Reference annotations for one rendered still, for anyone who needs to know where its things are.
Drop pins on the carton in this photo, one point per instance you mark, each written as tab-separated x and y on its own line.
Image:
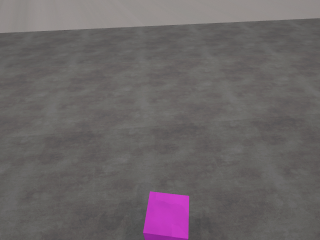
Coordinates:
167	217

